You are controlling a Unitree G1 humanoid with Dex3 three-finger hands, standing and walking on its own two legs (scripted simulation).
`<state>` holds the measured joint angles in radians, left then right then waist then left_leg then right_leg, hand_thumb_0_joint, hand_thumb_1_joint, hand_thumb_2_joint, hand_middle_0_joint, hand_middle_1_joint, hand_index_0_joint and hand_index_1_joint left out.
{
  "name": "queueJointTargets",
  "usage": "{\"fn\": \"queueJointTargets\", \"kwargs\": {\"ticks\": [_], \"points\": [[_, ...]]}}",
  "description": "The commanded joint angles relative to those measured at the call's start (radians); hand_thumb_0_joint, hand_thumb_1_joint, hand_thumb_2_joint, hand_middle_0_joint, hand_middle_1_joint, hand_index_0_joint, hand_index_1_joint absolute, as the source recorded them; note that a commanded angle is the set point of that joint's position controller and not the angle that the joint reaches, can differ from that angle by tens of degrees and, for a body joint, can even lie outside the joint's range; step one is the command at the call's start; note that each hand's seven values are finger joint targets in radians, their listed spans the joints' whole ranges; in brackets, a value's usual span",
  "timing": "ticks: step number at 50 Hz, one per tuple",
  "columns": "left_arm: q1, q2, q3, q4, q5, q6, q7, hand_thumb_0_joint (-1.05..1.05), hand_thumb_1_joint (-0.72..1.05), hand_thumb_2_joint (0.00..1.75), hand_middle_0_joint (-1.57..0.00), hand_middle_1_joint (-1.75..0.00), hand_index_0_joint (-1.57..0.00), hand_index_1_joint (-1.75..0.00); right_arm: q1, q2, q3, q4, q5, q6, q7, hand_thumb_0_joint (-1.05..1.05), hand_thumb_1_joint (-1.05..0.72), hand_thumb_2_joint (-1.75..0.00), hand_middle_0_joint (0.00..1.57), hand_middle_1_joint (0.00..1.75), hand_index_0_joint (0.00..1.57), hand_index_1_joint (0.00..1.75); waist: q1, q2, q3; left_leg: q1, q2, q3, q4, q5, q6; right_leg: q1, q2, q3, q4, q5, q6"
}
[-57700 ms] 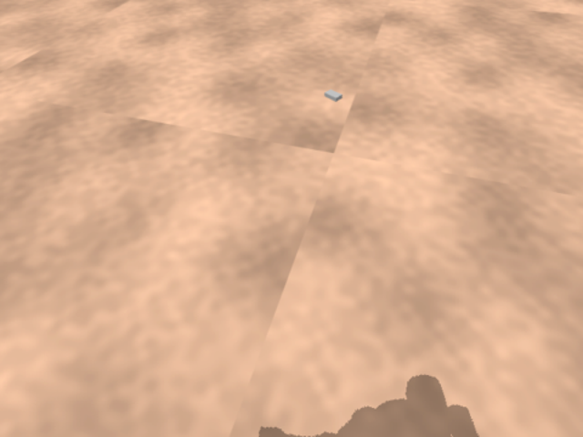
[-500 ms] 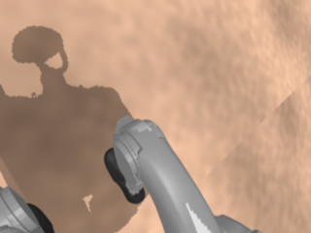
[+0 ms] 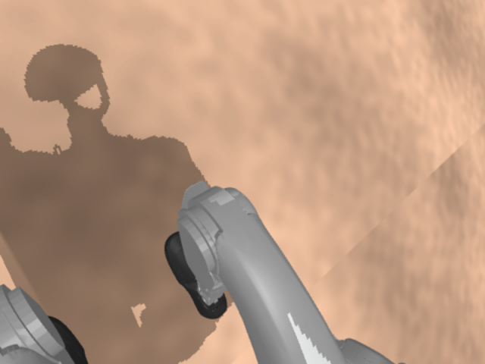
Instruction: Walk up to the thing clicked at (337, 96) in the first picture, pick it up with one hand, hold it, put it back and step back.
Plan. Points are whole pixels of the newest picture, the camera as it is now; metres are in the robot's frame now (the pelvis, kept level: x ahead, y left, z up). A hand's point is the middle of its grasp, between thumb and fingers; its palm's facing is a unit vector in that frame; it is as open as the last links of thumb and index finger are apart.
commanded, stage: close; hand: left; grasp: from above
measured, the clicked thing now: out of the picture +0.44 +0.34 -0.32
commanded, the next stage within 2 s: settle in 0.28 s
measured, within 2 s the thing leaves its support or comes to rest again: neither
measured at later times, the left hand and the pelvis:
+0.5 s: hand out of the picture +0.44 +0.34 -0.26, palm faces -0.11 -0.39 -0.91, open 5.7 cm; pelvis +0.00 +0.00 +0.00, yaw +0 degrees
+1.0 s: hand out of the picture +0.45 +0.35 -0.22, palm faces -0.04 -0.41 -0.91, open 4.1 cm; pelvis +0.00 +0.00 +0.01, yaw +1 degrees
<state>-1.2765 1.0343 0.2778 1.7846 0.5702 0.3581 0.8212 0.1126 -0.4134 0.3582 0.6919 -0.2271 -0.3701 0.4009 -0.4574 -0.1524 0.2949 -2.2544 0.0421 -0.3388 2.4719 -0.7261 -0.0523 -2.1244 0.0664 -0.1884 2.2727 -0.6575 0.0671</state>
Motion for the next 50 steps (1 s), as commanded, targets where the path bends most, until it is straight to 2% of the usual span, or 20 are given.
{"fn": "queueJointTargets", "kwargs": {"ticks": [1,3,4,10,16,21,24,30,35,36,37,38,39,40,41,44,46,47,49,50], "points": [[-0.209,0.123,-0.022,-0.063,0.010,-0.002,0.013,0.00,0.43,0.26,-0.85,-0.35,-0.87,-0.33,0.229,-0.359,-0.088,0.053,0.008,0.005,-0.005,0.00,-0.90,-0.90,0.20,0.30,0.20,0.30,-0.101,0.530,-0.622,0.460,0.035,0.106,-0.247,0.195,0.043,0.364,0.026,-0.119,-0.202,0.274,-0.058],[-0.218,0.108,-0.025,-0.067,-0.006,0.000,0.012,0.00,0.44,0.24,-0.85,-0.34,-0.87,-0.33,0.217,-0.360,-0.089,0.043,0.010,0.005,-0.003,0.00,-0.90,-0.90,0.20,0.30,0.20,0.30,-0.096,0.525,-0.619,0.466,0.034,0.103,-0.244,0.203,0.043,0.353,0.020,-0.122,-0.193,0.276,-0.058],[-0.214,0.121,-0.028,-0.068,0.010,-0.001,0.007,0.00,0.44,0.23,-0.85,-0.34,-0.88,-0.32,0.224,-0.357,-0.087,0.061,0.006,0.005,-0.005,0.00,-0.90,-0.90,0.20,0.30,0.20,0.30,-0.099,0.525,-0.625,0.455,0.033,0.112,-0.246,0.198,0.043,0.369,0.026,-0.118,-0.201,0.276,-0.056],[-0.218,0.107,-0.033,-0.075,0.011,0.002,0.007,0.00,0.52,0.22,-0.91,-0.33,-0.94,-0.31,0.239,-0.351,-0.083,0.039,0.009,0.009,0.000,0.00,-0.90,-0.90,0.20,0.30,0.20,0.30,-0.094,0.516,-0.662,0.453,0.034,0.117,-0.238,0.249,0.045,0.406,0.028,-0.112,-0.205,0.318,-0.057],[-0.216,0.125,-0.027,-0.056,0.027,0.001,0.001,0.00,0.57,0.19,-0.96,-0.31,-0.99,-0.28,0.230,-0.350,-0.089,0.058,0.009,0.003,-0.005,0.00,-0.90,-0.90,0.20,0.30,0.20,0.30,-0.090,0.515,-0.646,0.444,0.033,0.114,-0.246,0.190,0.044,0.378,0.030,-0.114,-0.211,0.262,-0.059],[-0.208,0.104,-0.031,-0.063,0.020,-0.001,-0.001,0.00,0.65,0.21,-1.04,-0.36,-1.08,-0.32,0.224,-0.349,-0.096,0.063,0.008,-0.002,-0.006,0.00,-0.92,-0.91,0.20,0.30,0.20,0.30,-0.091,0.510,-0.652,0.448,0.031,0.117,-0.253,0.194,0.043,0.387,0.031,-0.111,-0.210,0.270,-0.059],[-0.213,0.101,-0.031,-0.068,0.010,-0.001,-0.001,0.00,0.73,0.19,-1.10,-0.34,-1.14,-0.30,0.241,-0.348,-0.093,0.051,0.009,0.003,-0.002,0.00,-0.92,-0.91,0.20,0.30,0.20,0.30,-0.087,0.507,-0.668,0.443,0.036,0.124,-0.239,0.243,0.047,0.406,0.032,-0.108,-0.209,0.313,-0.055],[-0.207,0.095,-0.031,-0.073,0.015,-0.001,-0.005,0.00,0.76,0.13,-1.10,-0.32,-1.15,-0.27,0.248,-0.348,-0.097,0.042,0.012,0.004,0.004,0.00,-0.92,-0.91,0.20,0.30,0.20,0.30,-0.085,0.523,-0.668,0.452,0.036,0.119,-0.250,0.224,0.045,0.395,0.032,-0.108,-0.210,0.295,-0.058],[-0.223,0.103,-0.024,-0.125,0.033,0.002,-0.008,0.00,0.80,0.13,-1.12,-0.33,-1.18,-0.27,0.261,-0.336,-0.109,0.055,0.021,0.005,0.009,0.00,-0.91,-0.91,0.20,0.30,0.20,0.30,-0.064,0.558,-0.708,0.483,0.036,0.127,-0.263,0.233,0.040,0.399,0.028,-0.106,-0.209,0.299,-0.060],[-0.234,0.116,-0.011,-0.140,0.029,0.004,-0.005,0.00,0.79,0.12,-1.12,-0.34,-1.18,-0.28,0.257,-0.339,-0.116,0.063,0.026,0.005,0.007,0.00,-0.92,-0.91,0.20,0.30,0.20,0.30,-0.045,0.565,-0.707,0.482,0.040,0.132,-0.260,0.231,0.040,0.399,0.027,-0.101,-0.211,0.301,-0.058],[-0.236,0.101,-0.018,-0.162,0.036,0.009,-0.006,0.00,0.79,0.14,-1.13,-0.32,-1.18,-0.27,0.262,-0.328,-0.117,0.060,0.026,0.006,0.011,0.00,-0.91,-0.90,0.20,0.30,0.20,0.30,-0.046,0.578,-0.732,0.500,0.039,0.133,-0.257,0.254,0.040,0.398,0.026,-0.100,-0.209,0.317,-0.060],[-0.240,0.111,-0.002,-0.160,0.048,0.015,0.001,0.00,0.79,0.11,-1.12,-0.32,-1.18,-0.26,0.277,-0.333,-0.127,0.068,0.032,0.007,0.013,0.00,-0.91,-0.90,0.20,0.30,0.20,0.30,-0.036,0.600,-0.758,0.524,0.043,0.130,-0.267,0.268,0.035,0.397,0.026,-0.101,-0.209,0.326,-0.064],[-0.258,0.105,-0.014,-0.192,0.056,0.020,0.000,0.00,0.79,0.12,-1.12,-0.31,-1.17,-0.26,0.284,-0.321,-0.125,0.065,0.029,0.010,0.016,0.00,-0.91,-0.90,0.20,0.30,0.20,0.30,-0.037,0.625,-0.771,0.539,0.041,0.135,-0.269,0.293,0.033,0.402,0.022,-0.097,-0.202,0.348,-0.065],[-0.256,0.121,0.001,-0.203,0.058,0.025,0.004,0.00,0.80,0.09,-1.12,-0.31,-1.18,-0.25,0.275,-0.325,-0.134,0.074,0.035,0.012,0.016,0.00,-0.91,-0.90,0.20,0.30,0.20,0.30,-0.018,0.631,-0.771,0.545,0.045,0.131,-0.274,0.281,0.033,0.383,0.021,-0.097,-0.203,0.338,-0.066],[-0.276,0.127,0.002,-0.217,0.069,0.031,0.003,0.00,0.79,0.08,-1.11,-0.30,-1.17,-0.24,0.282,-0.319,-0.142,0.088,0.033,0.014,0.014,0.00,-0.91,-0.90,0.20,0.30,0.20,0.30,-0.023,0.643,-0.773,0.540,0.042,0.140,-0.278,0.272,0.033,0.390,0.020,-0.091,-0.201,0.339,-0.065],[-0.276,0.099,-0.003,-0.254,0.094,0.055,-0.002,0.00,0.82,0.06,-1.11,-0.29,-1.18,-0.22,0.289,-0.297,-0.159,0.093,0.041,0.024,0.020,0.00,-0.91,-0.90,0.20,0.30,0.20,0.30,-0.009,0.659,-0.807,0.561,0.041,0.147,-0.280,0.281,0.033,0.367,0.018,-0.083,-0.206,0.337,-0.071],[-0.269,0.079,0.009,-0.244,0.088,0.068,-0.010,0.00,0.82,0.04,-1.09,-0.31,-1.18,-0.22,0.295,-0.292,-0.178,0.123,0.039,0.027,0.020,0.00,-0.91,-0.90,0.20,0.30,0.20,0.30,-0.007,0.649,-0.796,0.547,0.035,0.158,-0.293,0.269,0.034,0.357,0.015,-0.080,-0.206,0.330,-0.070],[-0.227,0.069,0.020,-0.236,0.091,0.076,-0.014,0.00,0.83,0.03,-1.09,-0.31,-1.18,-0.22,0.310,-0.293,-0.186,0.119,0.049,0.032,0.024,0.00,-0.91,-0.90,0.20,0.30,0.20,0.30,0.011,0.648,-0.814,0.548,0.038,0.157,-0.292,0.283,0.034,0.355,0.017,-0.081,-0.208,0.333,-0.072],[-0.237,0.026,-0.002,-0.226,0.084,0.090,-0.028,0.00,0.83,0.06,-1.10,-0.31,-1.19,-0.23,0.305,-0.286,-0.200,0.136,0.051,0.032,0.023,0.00,-0.90,-0.90,0.20,0.30,0.20,0.30,0.003,0.618,-0.795,0.514,0.030,0.163,-0.300,0.250,0.041,0.345,0.015,-0.075,-0.213,0.311,-0.070],[-0.231,0.017,0.005,-0.209,0.078,0.093,-0.029,0.00,0.84,0.05,-1.10,-0.33,-1.19,-0.24,0.318,-0.288,-0.208,0.135,0.057,0.034,0.022,0.00,-0.91,-0.90,0.20,0.30,0.20,0.30,0.009,0.592,-0.807,0.499,0.030,0.166,-0.297,0.237,0.044,0.350,0.020,-0.069,-0.223,0.300,-0.069]]}}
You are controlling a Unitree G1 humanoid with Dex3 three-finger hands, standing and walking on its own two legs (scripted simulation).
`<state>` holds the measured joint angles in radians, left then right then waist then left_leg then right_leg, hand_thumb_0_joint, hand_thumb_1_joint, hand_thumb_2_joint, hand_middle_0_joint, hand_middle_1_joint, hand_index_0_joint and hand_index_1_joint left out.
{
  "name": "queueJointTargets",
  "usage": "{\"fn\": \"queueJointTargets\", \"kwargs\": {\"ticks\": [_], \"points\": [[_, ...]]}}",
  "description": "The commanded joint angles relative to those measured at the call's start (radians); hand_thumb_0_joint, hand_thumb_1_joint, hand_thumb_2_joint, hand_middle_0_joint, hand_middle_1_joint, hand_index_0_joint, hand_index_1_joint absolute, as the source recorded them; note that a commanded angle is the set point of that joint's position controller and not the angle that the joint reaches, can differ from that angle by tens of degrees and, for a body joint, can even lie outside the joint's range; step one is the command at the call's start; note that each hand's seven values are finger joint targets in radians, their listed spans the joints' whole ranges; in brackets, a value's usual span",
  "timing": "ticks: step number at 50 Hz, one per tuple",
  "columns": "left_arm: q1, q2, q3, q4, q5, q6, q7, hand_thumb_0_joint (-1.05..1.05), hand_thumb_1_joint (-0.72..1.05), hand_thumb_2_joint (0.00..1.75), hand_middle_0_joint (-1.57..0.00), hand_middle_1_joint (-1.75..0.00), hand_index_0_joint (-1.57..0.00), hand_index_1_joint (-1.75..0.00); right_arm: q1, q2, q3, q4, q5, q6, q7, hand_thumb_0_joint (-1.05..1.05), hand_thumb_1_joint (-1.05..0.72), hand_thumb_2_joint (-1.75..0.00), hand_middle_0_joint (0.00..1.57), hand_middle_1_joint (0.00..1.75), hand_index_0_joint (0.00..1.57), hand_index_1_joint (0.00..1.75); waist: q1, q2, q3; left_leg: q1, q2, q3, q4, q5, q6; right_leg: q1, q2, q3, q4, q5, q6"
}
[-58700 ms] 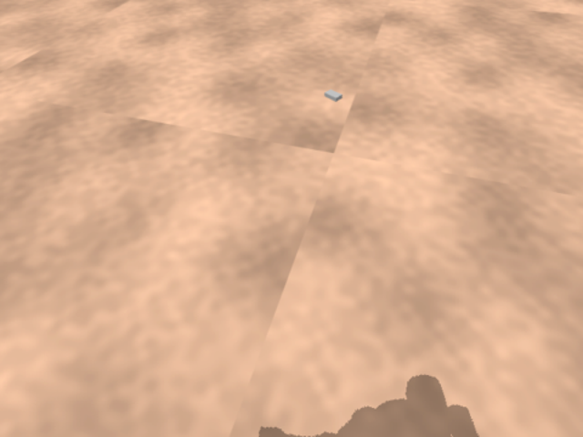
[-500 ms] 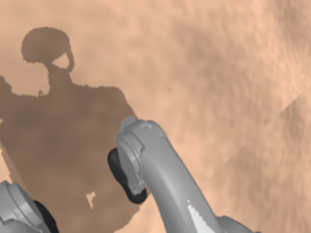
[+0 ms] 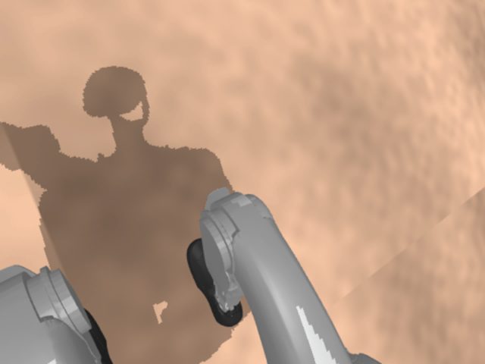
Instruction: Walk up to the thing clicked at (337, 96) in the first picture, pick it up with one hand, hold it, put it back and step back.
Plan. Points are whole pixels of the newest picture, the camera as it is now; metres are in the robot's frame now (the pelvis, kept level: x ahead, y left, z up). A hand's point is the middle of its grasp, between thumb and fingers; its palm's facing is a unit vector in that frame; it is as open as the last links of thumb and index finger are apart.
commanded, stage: settle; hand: left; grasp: from above
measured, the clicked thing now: out of the picture +0.45 +0.33 -0.33
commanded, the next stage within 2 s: lift in 0.44 s
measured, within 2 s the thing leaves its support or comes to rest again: neither
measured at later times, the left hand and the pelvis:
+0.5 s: hand out of the picture +0.45 +0.34 -0.16, palm faces -0.08 -0.40 -0.91, open 4.1 cm; pelvis +0.00 -0.01 +0.00, yaw +4 degrees
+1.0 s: hand out of the picture +0.42 +0.35 -0.08, palm faces -0.07 -0.40 -0.91, open 5.0 cm; pelvis +0.00 -0.01 +0.04, yaw +8 degrees
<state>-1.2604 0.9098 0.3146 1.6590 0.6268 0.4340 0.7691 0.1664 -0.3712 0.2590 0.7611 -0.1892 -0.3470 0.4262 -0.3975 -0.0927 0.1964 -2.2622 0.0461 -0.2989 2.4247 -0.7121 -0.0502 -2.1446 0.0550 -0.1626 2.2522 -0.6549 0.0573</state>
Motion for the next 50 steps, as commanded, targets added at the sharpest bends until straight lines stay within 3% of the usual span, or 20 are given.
{"fn": "queueJointTargets", "kwargs": {"ticks": [1,6,8,21,28,30,33,36,40,43,44,46,47,50], "points": [[-0.265,0.118,-0.047,-0.102,0.019,0.024,0.013,0.00,0.84,0.06,-1.11,-0.30,-1.20,-0.22,0.257,-0.318,-0.112,0.078,0.020,0.014,-0.003,0.00,-0.90,-0.90,0.20,0.30,0.20,0.30,-0.058,0.519,-0.696,0.502,0.022,0.119,-0.253,0.213,0.043,0.339,0.025,-0.098,-0.201,0.284,-0.059],[-0.274,0.094,-0.063,-0.092,0.019,0.022,-0.026,0.00,0.84,0.06,-1.09,-0.33,-1.19,-0.24,0.250,-0.296,-0.133,0.116,0.027,0.007,-0.013,0.00,-0.90,-0.90,0.20,0.30,0.20,0.30,-0.043,0.463,-0.680,0.441,0.009,0.142,-0.255,0.164,0.052,0.328,0.029,-0.075,-0.212,0.215,-0.055],[-0.257,0.100,-0.068,-0.069,0.035,0.030,-0.034,0.00,0.82,0.06,-1.10,-0.32,-1.18,-0.24,0.247,-0.296,-0.142,0.126,0.034,0.002,-0.018,0.00,-0.90,-0.90,0.20,0.30,0.20,0.30,-0.023,0.448,-0.699,0.444,0.007,0.142,-0.257,0.145,0.052,0.318,0.032,-0.066,-0.217,0.182,-0.059],[-0.330,0.116,-0.023,-0.106,0.085,0.035,-0.054,0.00,0.78,0.15,-1.06,-0.39,-1.14,-0.31,0.274,-0.266,-0.188,0.205,0.027,0.004,-0.046,0.00,-0.90,-0.90,0.20,0.30,0.20,0.30,0.008,0.462,-0.806,0.466,-0.001,0.193,-0.273,0.188,0.060,0.350,0.014,-0.036,-0.225,0.216,-0.056],[-0.310,0.066,-0.021,-0.068,0.093,0.047,-0.076,0.00,0.76,0.12,-1.04,-0.44,-1.13,-0.34,0.280,-0.262,-0.222,0.182,0.030,0.011,-0.062,0.00,-0.91,-0.91,0.20,0.30,0.20,0.30,0.023,0.437,-0.847,0.479,-0.003,0.206,-0.281,0.202,0.058,0.345,0.014,-0.019,-0.231,0.212,-0.060],[-0.330,0.060,-0.032,-0.093,0.090,0.048,-0.087,0.00,0.75,0.11,-1.01,-0.45,-1.12,-0.34,0.288,-0.231,-0.210,0.213,0.028,0.014,-0.064,0.00,-0.91,-0.91,0.20,0.30,0.20,0.30,0.034,0.428,-0.852,0.464,-0.005,0.217,-0.277,0.204,0.062,0.358,0.013,-0.013,-0.235,0.213,-0.057],[-0.333,0.066,-0.025,-0.105,0.079,0.061,-0.105,0.00,0.74,0.11,-0.99,-0.46,-1.11,-0.35,0.278,-0.224,-0.226,0.224,0.032,0.020,-0.071,0.00,-0.91,-0.91,0.20,0.30,0.20,0.30,0.052,0.415,-0.863,0.455,-0.012,0.231,-0.282,0.197,0.067,0.360,0.008,-0.005,-0.247,0.195,-0.053],[-0.303,0.063,-0.012,-0.140,0.084,0.076,-0.117,0.00,0.69,0.12,-0.99,-0.44,-1.09,-0.34,0.258,-0.238,-0.261,0.199,0.043,0.028,-0.080,0.00,-0.91,-0.91,0.20,0.30,0.20,0.30,0.084,0.449,-0.938,0.520,-0.009,0.231,-0.314,0.209,0.058,0.361,0.004,-0.002,-0.241,0.206,-0.063],[-0.297,0.020,-0.022,-0.208,0.094,0.084,-0.127,0.00,0.66,0.11,-0.96,-0.44,-1.07,-0.33,0.253,-0.229,-0.302,0.204,0.053,0.046,-0.093,0.00,-0.91,-0.91,0.20,0.30,0.20,0.30,0.103,0.451,-0.964,0.557,-0.010,0.236,-0.355,0.212,0.059,0.346,-0.004,0.003,-0.257,0.215,-0.067],[-0.270,-0.034,-0.040,-0.220,0.081,0.090,-0.147,0.00,0.66,0.12,-0.97,-0.43,-1.07,-0.33,0.251,-0.214,-0.322,0.194,0.065,0.054,-0.106,0.00,-0.91,-0.91,0.20,0.30,0.20,0.30,0.109,0.419,-0.991,0.571,-0.014,0.255,-0.365,0.220,0.062,0.375,-0.003,0.023,-0.290,0.217,-0.068],[-0.286,-0.009,-0.029,-0.288,0.082,0.085,-0.152,0.00,0.67,0.12,-0.97,-0.43,-1.07,-0.33,0.252,-0.207,-0.329,0.206,0.068,0.061,-0.110,0.00,-0.91,-0.91,0.20,0.30,0.20,0.30,0.120,0.421,-1.012,0.583,-0.015,0.252,-0.378,0.221,0.063,0.370,-0.008,0.024,-0.293,0.214,-0.068],[-0.233,-0.074,-0.052,-0.255,0.072,0.096,-0.171,0.00,0.66,0.12,-0.97,-0.43,-1.06,-0.34,0.255,-0.195,-0.341,0.194,0.077,0.068,-0.118,0.00,-0.91,-0.91,0.20,0.30,0.20,0.30,0.135,0.399,-1.028,0.592,-0.016,0.270,-0.395,0.221,0.061,0.389,-0.002,0.040,-0.316,0.207,-0.072],[-0.213,-0.056,-0.054,-0.267,0.077,0.102,-0.176,0.00,0.67,0.12,-0.97,-0.44,-1.07,-0.34,0.241,-0.199,-0.353,0.193,0.083,0.072,-0.125,0.00,-0.91,-0.91,0.20,0.30,0.20,0.30,0.148,0.385,-1.025,0.593,-0.019,0.270,-0.411,0.206,0.061,0.389,-0.005,0.046,-0.334,0.182,-0.072],[-0.208,-0.127,-0.088,-0.329,0.059,0.113,-0.197,0.00,0.67,0.12,-0.97,-0.44,-1.07,-0.34,0.229,-0.177,-0.360,0.180,0.093,0.083,-0.142,0.00,-0.91,-0.91,0.20,0.30,0.20,0.30,0.148,0.342,-1.033,0.606,-0.021,0.276,-0.447,0.197,0.065,0.417,-0.003,0.058,-0.382,0.169,-0.072]]}}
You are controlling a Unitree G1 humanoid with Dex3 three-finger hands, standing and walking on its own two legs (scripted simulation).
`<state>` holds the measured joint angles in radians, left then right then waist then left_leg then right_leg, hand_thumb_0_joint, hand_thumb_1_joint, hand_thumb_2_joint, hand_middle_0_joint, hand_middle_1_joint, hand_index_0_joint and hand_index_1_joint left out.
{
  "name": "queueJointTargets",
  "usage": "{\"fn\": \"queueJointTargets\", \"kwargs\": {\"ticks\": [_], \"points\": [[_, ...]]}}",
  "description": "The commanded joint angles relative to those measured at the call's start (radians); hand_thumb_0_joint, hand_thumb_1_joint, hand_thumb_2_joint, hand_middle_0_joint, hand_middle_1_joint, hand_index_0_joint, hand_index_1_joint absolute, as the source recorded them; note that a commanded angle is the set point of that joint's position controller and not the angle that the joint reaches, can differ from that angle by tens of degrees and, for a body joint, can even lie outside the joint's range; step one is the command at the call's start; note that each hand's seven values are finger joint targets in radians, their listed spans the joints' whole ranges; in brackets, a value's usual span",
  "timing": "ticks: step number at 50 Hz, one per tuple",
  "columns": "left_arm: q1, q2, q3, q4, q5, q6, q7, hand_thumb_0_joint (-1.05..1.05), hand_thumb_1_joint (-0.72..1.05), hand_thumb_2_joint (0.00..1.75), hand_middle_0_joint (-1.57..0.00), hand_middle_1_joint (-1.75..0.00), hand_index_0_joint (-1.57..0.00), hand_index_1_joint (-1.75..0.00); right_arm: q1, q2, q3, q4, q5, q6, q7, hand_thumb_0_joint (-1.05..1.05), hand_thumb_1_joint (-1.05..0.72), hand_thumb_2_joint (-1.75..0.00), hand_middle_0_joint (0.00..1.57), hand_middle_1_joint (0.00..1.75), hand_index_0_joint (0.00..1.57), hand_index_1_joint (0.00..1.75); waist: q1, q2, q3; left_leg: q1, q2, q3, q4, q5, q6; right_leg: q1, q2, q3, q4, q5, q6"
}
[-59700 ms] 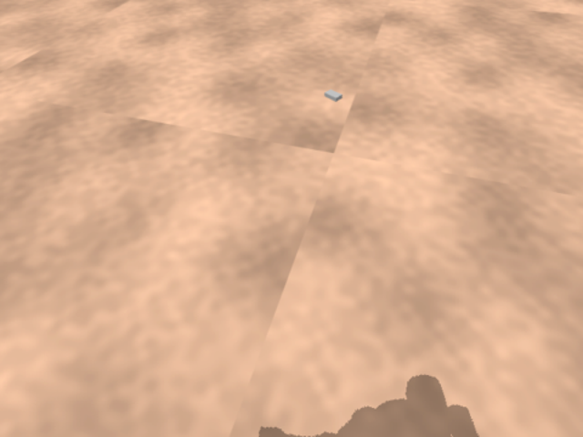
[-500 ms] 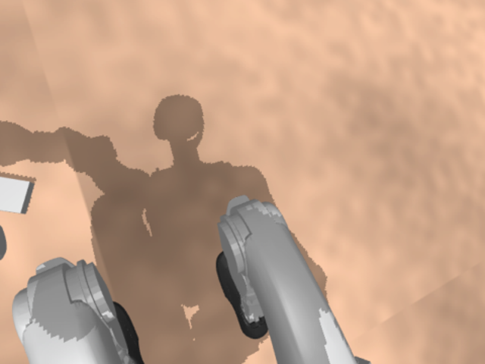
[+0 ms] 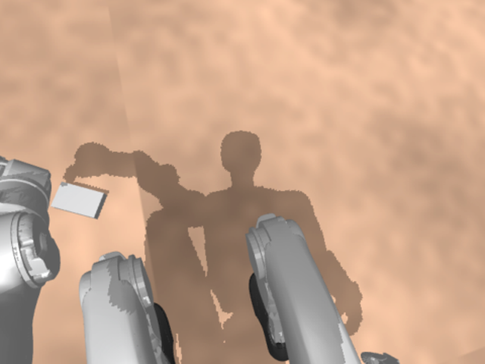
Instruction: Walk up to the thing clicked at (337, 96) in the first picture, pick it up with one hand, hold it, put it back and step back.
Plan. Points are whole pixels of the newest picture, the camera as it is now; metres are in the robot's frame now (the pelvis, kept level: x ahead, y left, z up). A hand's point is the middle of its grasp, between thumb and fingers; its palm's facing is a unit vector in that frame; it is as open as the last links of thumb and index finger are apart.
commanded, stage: lift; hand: left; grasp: from above
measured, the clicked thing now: (79, 200) +0.49 +0.28 -0.36
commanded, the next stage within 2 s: go down in 0.44 s
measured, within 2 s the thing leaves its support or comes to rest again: neither
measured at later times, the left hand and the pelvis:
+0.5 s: hand out of the picture +0.40 +0.28 +0.08, palm faces -0.14 -0.38 -0.91, open 5.3 cm; pelvis +0.01 -0.01 +0.16, yaw +3 degrees
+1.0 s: hand out of the picture +0.38 +0.26 +0.18, palm faces -0.18 -0.39 -0.90, open 10.2 cm; pelvis +0.05 -0.02 +0.28, yaw +4 degrees
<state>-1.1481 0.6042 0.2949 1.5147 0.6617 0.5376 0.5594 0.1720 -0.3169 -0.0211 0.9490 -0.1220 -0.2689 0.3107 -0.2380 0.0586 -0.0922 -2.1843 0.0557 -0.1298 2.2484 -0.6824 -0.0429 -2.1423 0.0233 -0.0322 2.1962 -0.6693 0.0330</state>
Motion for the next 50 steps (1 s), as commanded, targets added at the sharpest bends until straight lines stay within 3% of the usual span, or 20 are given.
{"fn": "queueJointTargets", "kwargs": {"ticks": [1,3,11,14,20,21,24,25,27,29,31,35,38,39,40,41,42,45,47,50], "points": [[-0.288,0.162,-0.074,-0.156,0.019,0.016,0.007,0.00,0.68,0.11,-0.97,-0.44,-1.07,-0.34,0.230,-0.230,-0.078,-0.021,0.035,0.006,-0.031,0.00,-0.91,-0.91,0.20,0.30,0.20,0.30,-0.007,0.172,-0.740,0.531,-0.030,0.107,-0.280,0.163,0.055,0.421,0.032,-0.065,-0.340,0.177,-0.049],[-0.308,0.174,-0.068,-0.245,0.004,0.020,0.003,0.00,0.67,0.12,-0.98,-0.43,-1.07,-0.34,0.216,-0.222,-0.079,-0.030,0.042,0.017,-0.045,0.00,-0.91,-0.91,0.20,0.30,0.20,0.30,0.012,0.177,-0.780,0.563,-0.033,0.104,-0.312,0.172,0.054,0.445,0.028,-0.062,-0.365,0.177,-0.050],[-0.161,0.078,-0.142,-0.337,-0.020,0.088,-0.038,0.00,0.67,0.08,-0.95,-0.43,-1.06,-0.33,0.148,-0.202,-0.068,-0.087,0.075,0.043,-0.117,0.00,-0.91,-0.91,0.20,0.30,0.20,0.30,0.056,0.116,-0.729,0.687,-0.037,0.089,-0.494,0.105,0.042,0.531,0.024,-0.045,-0.522,0.092,-0.050],[-0.142,0.049,-0.179,-0.436,-0.034,0.121,-0.053,0.00,0.66,0.13,-0.95,-0.45,-1.05,-0.36,0.115,-0.186,-0.053,-0.109,0.088,0.048,-0.150,0.00,-0.91,-0.91,0.20,0.30,0.20,0.30,0.051,0.075,-0.721,0.712,-0.039,0.099,-0.547,0.103,0.047,0.626,0.028,-0.019,-0.605,0.077,-0.044],[-0.066,-0.008,-0.224,-0.514,-0.059,0.187,-0.055,0.00,0.60,0.19,-0.92,-0.48,-1.00,-0.39,0.074,-0.174,-0.038,-0.127,0.115,0.057,-0.208,0.00,-0.91,-0.91,0.20,0.30,0.20,0.30,0.082,0.058,-0.699,0.861,-0.034,0.098,-0.693,0.120,0.039,0.772,0.025,-0.009,-0.738,0.101,-0.043],[-0.040,0.010,-0.222,-0.529,-0.056,0.194,-0.055,0.00,0.60,0.19,-0.93,-0.46,-1.01,-0.38,0.059,-0.172,-0.037,-0.126,0.119,0.057,-0.217,0.00,-0.91,-0.91,0.20,0.30,0.20,0.30,0.095,0.053,-0.694,0.905,-0.033,0.092,-0.724,0.121,0.036,0.790,0.025,-0.011,-0.762,0.096,-0.044],[-0.037,-0.046,-0.255,-0.571,-0.071,0.212,-0.067,0.00,0.59,0.21,-0.92,-0.48,-0.99,-0.40,0.057,-0.162,-0.035,-0.125,0.133,0.056,-0.236,0.00,-0.91,-0.91,0.20,0.30,0.20,0.30,0.106,0.073,-0.676,1.018,-0.031,0.096,-0.813,0.145,0.029,0.876,0.023,-0.011,-0.824,0.129,-0.047],[-0.016,-0.084,-0.278,-0.564,-0.077,0.223,-0.070,0.00,0.59,0.21,-0.92,-0.48,-1.00,-0.40,0.053,-0.153,-0.030,-0.126,0.135,0.057,-0.239,0.00,-0.91,-0.91,0.20,0.30,0.20,0.30,0.102,0.052,-0.670,1.035,-0.032,0.102,-0.827,0.165,0.033,0.918,0.026,-0.004,-0.856,0.152,-0.043],[-0.003,-0.060,-0.272,-0.568,-0.073,0.238,-0.069,0.00,0.54,0.21,-0.89,-0.48,-0.96,-0.41,0.053,-0.149,-0.029,-0.124,0.145,0.059,-0.251,0.00,-0.91,-0.91,0.20,0.30,0.20,0.30,0.108,0.032,-0.638,1.077,-0.032,0.108,-0.870,0.198,0.038,0.993,0.025,0.002,-0.909,0.185,-0.040],[0.021,-0.112,-0.304,-0.523,-0.068,0.247,-0.070,0.00,0.42,0.30,-0.78,-0.54,-0.85,-0.48,0.050,-0.140,-0.025,-0.105,0.150,0.055,-0.258,0.00,-0.89,-0.90,0.20,0.30,0.20,0.30,0.102,-0.003,-0.576,1.103,-0.032,0.109,-0.921,0.196,0.040,1.035,0.028,0.008,-0.960,0.179,-0.039],[0.039,-0.142,-0.306,-0.487,-0.077,0.245,-0.057,0.00,0.26,0.39,-0.63,-0.60,-0.69,-0.56,0.049,-0.134,-0.025,-0.102,0.152,0.049,-0.265,0.00,-0.90,-0.90,0.20,0.30,0.20,0.30,0.120,0.009,-0.530,1.162,-0.030,0.104,-0.978,0.207,0.036,1.063,0.028,-0.004,-0.995,0.196,-0.045],[0.083,-0.188,-0.299,-0.376,-0.093,0.237,-0.012,0.00,0.06,0.51,-0.59,-0.61,-0.59,-0.61,0.064,-0.107,-0.021,-0.094,0.147,0.043,-0.268,0.00,-0.90,-0.90,0.20,0.30,0.20,0.30,0.125,-0.037,-0.438,1.169,-0.038,0.134,-1.017,0.275,0.046,1.145,0.027,0.014,-1.077,0.263,-0.042],[0.056,-0.183,-0.280,-0.345,-0.098,0.215,0.032,0.00,0.21,0.45,-0.69,-0.52,-0.71,-0.53,0.064,-0.099,-0.022,-0.094,0.131,0.039,-0.267,0.00,-0.91,-0.91,0.20,0.30,0.20,0.30,0.123,-0.034,-0.403,1.187,-0.040,0.151,-1.041,0.308,0.047,1.187,0.020,0.026,-1.124,0.289,-0.043],[0.076,-0.198,-0.274,-0.314,-0.103,0.213,0.042,0.00,0.13,0.49,-0.61,-0.59,-0.63,-0.58,0.069,-0.098,-0.028,-0.094,0.126,0.041,-0.263,0.00,-0.89,-0.90,0.20,0.30,0.20,0.30,0.126,-0.035,-0.406,1.209,-0.036,0.151,-1.052,0.328,0.044,1.190,0.020,0.022,-1.129,0.315,-0.045],[0.046,-0.207,-0.274,-0.336,-0.112,0.203,0.050,0.00,0.19,0.46,-0.69,-0.55,-0.71,-0.55,0.071,-0.099,-0.027,-0.098,0.119,0.037,-0.259,0.00,-0.91,-0.91,0.20,0.30,0.20,0.30,0.116,-0.031,-0.416,1.224,-0.035,0.147,-1.069,0.336,0.043,1.210,0.019,0.019,-1.133,0.327,-0.045],[0.060,-0.219,-0.263,-0.312,-0.119,0.205,0.057,0.00,0.11,0.51,-0.61,-0.61,-0.63,-0.59,0.080,-0.099,-0.030,-0.100,0.117,0.043,-0.255,0.00,-0.89,-0.89,0.20,0.30,0.20,0.30,0.120,-0.029,-0.430,1.245,-0.034,0.152,-1.067,0.372,0.042,1.220,0.017,0.017,-1.133,0.376,-0.044],[0.028,-0.210,-0.263,-0.346,-0.126,0.196,0.064,0.00,0.17,0.49,-0.68,-0.57,-0.69,-0.56,0.080,-0.097,-0.024,-0.106,0.110,0.044,-0.252,0.00,-0.91,-0.91,0.20,0.30,0.20,0.30,0.122,-0.021,-0.448,1.244,-0.035,0.157,-1.070,0.391,0.043,1.246,0.016,0.022,-1.144,0.405,-0.038],[0.033,-0.191,-0.247,-0.350,-0.126,0.189,0.077,0.00,-0.07,0.63,-0.44,-0.73,-0.45,-0.72,0.090,-0.099,-0.032,-0.113,0.094,0.055,-0.236,0.00,-0.89,-0.89,0.20,0.30,0.20,0.30,0.132,-0.017,-0.482,1.257,-0.035,0.166,-1.082,0.442,0.040,1.302,0.012,0.024,-1.149,0.495,-0.030],[0.032,-0.161,-0.231,-0.324,-0.118,0.179,0.090,0.00,-0.15,0.67,-0.38,-0.75,-0.38,-0.75,0.086,-0.101,-0.036,-0.113,0.085,0.063,-0.228,0.00,-0.89,-0.89,0.20,0.30,0.20,0.30,0.134,-0.033,-0.477,1.233,-0.034,0.168,-1.075,0.433,0.042,1.297,0.012,0.030,-1.152,0.498,-0.028],[0.024,-0.179,-0.222,-0.310,-0.112,0.157,0.112,0.00,-0.09,0.62,-0.48,-0.66,-0.47,-0.67,0.100,-0.097,-0.041,-0.112,0.069,0.068,-0.213,0.00,-0.91,-0.91,0.20,0.30,0.20,0.30,0.129,-0.028,-0.513,1.212,-0.029,0.166,-1.066,0.446,0.037,1.290,0.014,0.025,-1.123,0.524,-0.031]]}}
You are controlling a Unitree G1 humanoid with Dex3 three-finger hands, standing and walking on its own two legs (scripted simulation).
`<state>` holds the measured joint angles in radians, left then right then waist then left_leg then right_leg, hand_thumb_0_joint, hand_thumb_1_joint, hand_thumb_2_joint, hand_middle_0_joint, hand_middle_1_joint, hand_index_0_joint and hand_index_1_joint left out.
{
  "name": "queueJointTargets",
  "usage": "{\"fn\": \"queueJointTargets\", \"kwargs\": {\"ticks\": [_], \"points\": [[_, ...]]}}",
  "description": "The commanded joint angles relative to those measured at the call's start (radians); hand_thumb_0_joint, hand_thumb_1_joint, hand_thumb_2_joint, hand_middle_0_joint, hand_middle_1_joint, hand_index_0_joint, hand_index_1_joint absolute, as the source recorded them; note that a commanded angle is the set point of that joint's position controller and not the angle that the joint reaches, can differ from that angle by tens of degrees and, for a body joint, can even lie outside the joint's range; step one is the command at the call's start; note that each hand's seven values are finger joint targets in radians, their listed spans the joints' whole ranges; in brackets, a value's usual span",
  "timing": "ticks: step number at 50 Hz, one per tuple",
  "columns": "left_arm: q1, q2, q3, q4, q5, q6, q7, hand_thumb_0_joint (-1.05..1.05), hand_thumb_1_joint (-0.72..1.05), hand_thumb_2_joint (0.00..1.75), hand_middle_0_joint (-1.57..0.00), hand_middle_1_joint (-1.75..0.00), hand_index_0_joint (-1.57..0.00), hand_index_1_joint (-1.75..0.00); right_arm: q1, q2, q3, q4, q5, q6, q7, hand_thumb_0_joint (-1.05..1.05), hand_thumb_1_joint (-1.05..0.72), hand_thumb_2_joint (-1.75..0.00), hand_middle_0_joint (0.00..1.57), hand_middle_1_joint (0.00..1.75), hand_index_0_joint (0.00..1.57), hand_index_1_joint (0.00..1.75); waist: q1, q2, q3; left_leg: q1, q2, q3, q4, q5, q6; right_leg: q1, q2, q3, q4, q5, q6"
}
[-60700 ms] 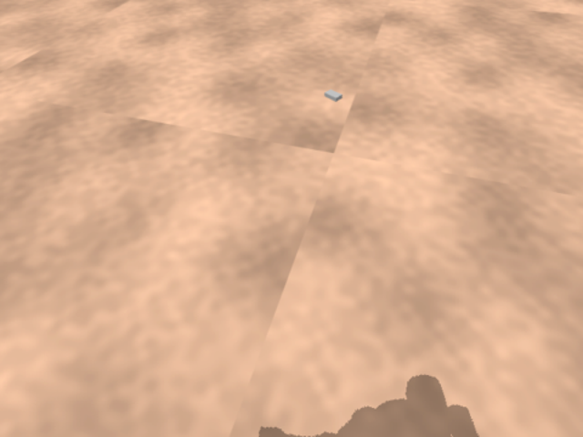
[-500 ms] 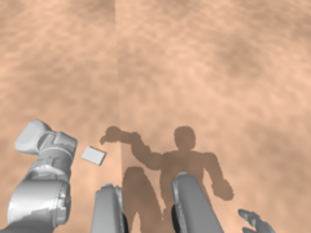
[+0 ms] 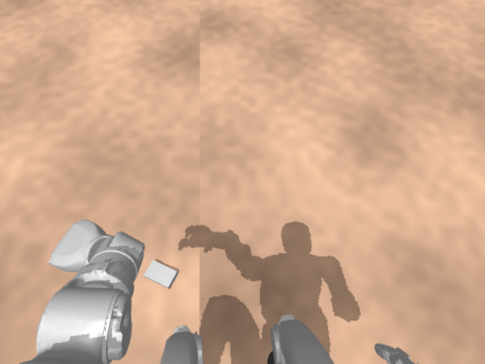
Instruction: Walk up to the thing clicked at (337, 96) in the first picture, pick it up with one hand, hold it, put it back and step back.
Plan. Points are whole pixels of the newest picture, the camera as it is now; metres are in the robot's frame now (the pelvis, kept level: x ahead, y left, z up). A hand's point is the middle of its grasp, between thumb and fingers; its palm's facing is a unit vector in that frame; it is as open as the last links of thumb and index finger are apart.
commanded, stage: withdraw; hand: left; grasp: from above
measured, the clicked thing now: (161, 274) +0.46 +0.26 -0.64
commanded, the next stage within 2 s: go down in 0.74 s
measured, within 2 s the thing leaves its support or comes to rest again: neither
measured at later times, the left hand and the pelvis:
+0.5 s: hand (112, 255) +0.38 +0.26 -0.17, palm faces -0.31 -0.29 -0.90, open 11.6 cm; pelvis -0.01 +0.02 -0.05, yaw -1 degrees
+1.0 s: hand (146, 267) +0.42 +0.25 -0.41, palm faces -0.48 -0.09 -0.87, open 12.8 cm; pelvis -0.05 +0.02 -0.24, yaw -4 degrees
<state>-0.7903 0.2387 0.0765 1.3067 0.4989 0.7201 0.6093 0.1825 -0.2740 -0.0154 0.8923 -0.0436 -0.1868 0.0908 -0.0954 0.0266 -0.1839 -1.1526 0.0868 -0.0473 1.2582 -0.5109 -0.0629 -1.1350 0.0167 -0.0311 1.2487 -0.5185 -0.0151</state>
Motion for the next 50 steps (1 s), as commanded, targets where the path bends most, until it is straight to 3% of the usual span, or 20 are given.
{"fn": "queueJointTargets", "kwargs": {"ticks": [1,3,5,6,8,11,15,18,22,24,27,30,32,35,38,42,43,45,50], "points": [[-0.341,0.198,0.006,-0.105,0.048,-0.030,0.069,0.00,-0.01,0.60,-0.56,-0.63,-0.55,-0.64,0.093,-0.146,-0.052,-0.055,-0.015,-0.013,0.012,0.00,-0.90,-0.90,0.20,0.30,0.20,0.30,-0.007,0.013,-0.441,0.187,-0.061,0.085,-0.075,0.269,0.057,0.281,0.020,0.025,-0.177,0.361,0.013],[-0.329,0.205,0.015,-0.142,0.039,-0.033,0.072,0.00,0.15,0.59,-0.68,-0.61,-0.67,-0.62,0.087,-0.151,-0.059,-0.059,-0.016,-0.006,0.019,0.00,-0.90,-0.90,0.20,0.30,0.20,0.30,-0.001,0.032,-0.499,0.212,-0.062,0.088,-0.091,0.277,0.054,0.320,0.024,0.031,-0.184,0.355,0.013],[-0.319,0.213,0.015,-0.176,0.032,-0.029,0.068,0.00,0.18,0.54,-0.65,-0.61,-0.66,-0.60,0.082,-0.160,-0.064,-0.060,-0.018,-0.002,0.023,0.00,-0.90,-0.90,0.20,0.30,0.20,0.30,0.005,0.047,-0.532,0.260,-0.062,0.086,-0.117,0.281,0.050,0.346,0.030,0.023,-0.193,0.339,0.008],[-0.312,0.217,0.017,-0.219,0.028,-0.026,0.061,0.00,0.10,0.56,-0.57,-0.69,-0.58,-0.66,0.083,-0.160,-0.068,-0.061,-0.018,0.001,0.024,0.00,-0.88,-0.89,0.20,0.30,0.20,0.30,0.007,0.072,-0.564,0.301,-0.062,0.087,-0.123,0.307,0.047,0.354,0.030,0.018,-0.193,0.369,0.007],[-0.315,0.205,-0.002,-0.219,0.025,-0.018,0.045,0.00,-0.06,0.66,-0.41,-0.67,-0.43,-0.65,0.081,-0.164,-0.065,-0.059,-0.012,0.007,0.019,0.00,-0.88,-0.89,0.20,0.30,0.20,0.30,-0.010,0.055,-0.539,0.324,-0.056,0.074,-0.149,0.295,0.047,0.347,0.041,0.002,-0.206,0.346,0.006],[-0.336,0.154,-0.041,-0.157,0.036,-0.027,0.018,0.00,-0.19,0.72,-0.38,-0.71,-0.38,-0.71,0.095,-0.147,-0.053,-0.040,-0.006,0.008,0.006,0.00,-0.89,-0.89,0.20,0.30,0.20,0.30,-0.044,0.018,-0.425,0.274,-0.050,0.056,-0.164,0.226,0.052,0.268,0.045,-0.009,-0.220,0.257,0.004],[-0.315,0.169,-0.037,-0.041,0.087,-0.078,0.000,0.00,-0.16,0.69,-0.41,-0.68,-0.41,-0.68,0.102,-0.139,-0.043,-0.044,-0.012,-0.010,0.000,0.00,-0.89,-0.89,0.20,0.30,0.20,0.30,-0.050,-0.006,-0.315,0.133,-0.054,0.057,-0.111,0.179,0.057,0.153,0.035,-0.014,-0.170,0.191,-0.003],[-0.323,0.163,-0.049,0.023,0.162,-0.125,-0.017,0.00,-0.13,0.66,-0.45,-0.64,-0.45,-0.64,0.094,-0.140,-0.033,-0.054,-0.014,-0.013,0.006,0.00,-0.90,-0.89,0.20,0.30,0.20,0.30,-0.057,0.007,-0.298,0.046,-0.058,0.050,-0.046,0.146,0.057,0.054,0.035,-0.015,-0.104,0.148,-0.011],[-0.310,0.159,-0.069,0.048,0.219,-0.211,-0.040,0.00,-0.13,0.65,-0.46,-0.64,-0.46,-0.64,0.077,-0.147,-0.040,-0.075,-0.028,-0.027,0.024,0.00,-0.90,-0.90,0.20,0.30,0.20,0.30,-0.073,0.031,-0.329,-0.092,-0.057,0.042,0.085,0.091,0.057,-0.107,0.037,-0.024,0.024,0.091,-0.018],[-0.301,0.212,-0.059,0.045,0.260,-0.245,-0.046,0.00,-0.13,0.65,-0.47,-0.63,-0.47,-0.64,0.097,-0.150,-0.038,-0.082,-0.028,-0.026,0.034,0.00,-0.90,-0.90,0.20,0.30,0.20,0.30,-0.059,0.052,-0.391,-0.139,-0.054,0.038,0.144,0.103,0.055,-0.131,0.036,-0.031,0.097,0.116,-0.017],[-0.314,0.261,-0.052,0.010,0.305,-0.301,-0.058,0.00,-0.15,0.66,-0.48,-0.62,-0.47,-0.64,0.115,-0.153,-0.041,-0.096,-0.034,-0.021,0.047,0.00,-0.91,-0.90,0.20,0.30,0.20,0.30,-0.066,0.082,-0.488,-0.187,-0.050,0.033,0.239,0.130,0.056,-0.177,0.037,-0.039,0.200,0.164,-0.015],[-0.421,0.341,-0.034,-0.177,0.352,-0.369,-0.072,0.00,-0.20,0.70,-0.46,-0.65,-0.44,-0.68,0.134,-0.156,-0.051,-0.101,-0.044,-0.009,0.055,0.00,-0.91,-0.90,0.20,0.30,0.20,0.30,-0.062,0.222,-0.693,-0.095,-0.043,0.027,0.330,0.238,0.052,-0.209,0.030,-0.044,0.308,0.261,-0.019],[-0.453,0.380,-0.038,-0.232,0.393,-0.404,-0.086,0.00,-0.25,0.74,-0.43,-0.68,-0.40,-0.71,0.135,-0.155,-0.054,-0.099,-0.040,0.006,0.050,0.00,-0.91,-0.90,0.20,0.30,0.20,0.30,-0.077,0.246,-0.718,-0.114,-0.041,0.026,0.366,0.224,0.054,-0.235,0.026,-0.050,0.352,0.258,-0.021],[-0.409,0.406,-0.041,-0.226,0.431,-0.455,-0.121,0.00,-0.29,0.76,-0.40,-0.70,-0.37,-0.73,0.128,-0.158,-0.066,-0.097,-0.032,0.024,0.031,0.00,-0.91,-0.90,0.20,0.30,0.20,0.30,-0.080,0.245,-0.709,-0.182,-0.041,0.023,0.419,0.147,0.057,-0.331,0.028,-0.058,0.406,0.177,-0.025],[-0.370,0.477,-0.029,-0.224,0.478,-0.510,-0.161,0.00,-0.30,0.77,-0.36,-0.73,-0.35,-0.75,0.137,-0.149,-0.068,-0.104,-0.034,0.043,0.023,0.00,-0.91,-0.90,0.20,0.30,0.20,0.30,-0.086,0.198,-0.691,-0.288,-0.044,0.026,0.493,0.091,0.071,-0.350,0.027,-0.052,0.440,0.128,-0.019],[-0.377,0.466,-0.067,-0.157,0.513,-0.608,-0.221,0.00,-0.30,0.78,-0.33,-0.76,-0.33,-0.76,0.156,-0.159,-0.056,-0.107,-0.040,0.054,0.012,0.00,-0.91,-0.90,0.20,0.30,0.20,0.30,-0.121,0.146,-0.608,-0.428,-0.050,0.020,0.587,0.038,0.085,-0.449,0.032,-0.058,0.504,0.065,-0.014],[-0.384,0.487,-0.070,-0.132,0.521,-0.637,-0.237,0.00,-0.22,0.86,-0.25,-0.68,-0.25,-0.68,0.162,-0.164,-0.052,-0.111,-0.039,0.059,0.010,0.00,-0.89,-0.90,0.20,0.30,0.20,0.30,-0.131,0.104,-0.573,-0.477,-0.051,0.019,0.611,0.010,0.090,-0.467,0.036,-0.058,0.515,0.030,-0.012],[-0.378,0.523,-0.070,-0.147,0.543,-0.695,-0.265,0.00,-0.34,0.84,-0.30,-0.76,-0.27,-0.80,0.180,-0.178,-0.047,-0.117,-0.043,0.068,0.006,0.00,-0.90,-0.89,0.20,0.30,0.20,0.30,-0.123,0.106,-0.587,-0.501,-0.055,0.024,0.653,0.024,0.091,-0.473,0.036,-0.058,0.550,0.043,-0.008],[-0.412,0.627,-0.019,-0.231,0.598,-0.798,-0.278,0.00,-0.38,0.88,-0.24,-0.79,-0.21,-0.82,0.189,-0.198,-0.050,-0.151,-0.043,0.099,-0.009,0.00,-0.89,-0.89,0.20,0.30,0.20,0.30,-0.092,0.170,-0.675,-0.478,-0.061,0.025,0.698,0.041,0.080,-0.526,0.029,-0.073,0.642,0.050,-0.015]]}}
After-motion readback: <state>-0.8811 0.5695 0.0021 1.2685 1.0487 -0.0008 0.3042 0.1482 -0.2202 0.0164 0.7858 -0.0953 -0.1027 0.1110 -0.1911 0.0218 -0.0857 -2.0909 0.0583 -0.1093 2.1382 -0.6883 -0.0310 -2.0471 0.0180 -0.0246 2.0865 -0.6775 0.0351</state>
